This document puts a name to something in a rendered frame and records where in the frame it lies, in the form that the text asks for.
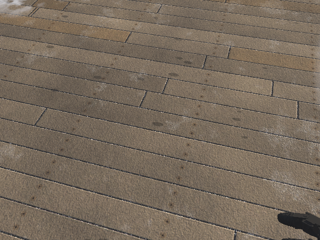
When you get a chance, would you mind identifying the right robot hand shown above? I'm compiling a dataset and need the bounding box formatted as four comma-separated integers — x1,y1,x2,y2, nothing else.
277,212,320,240

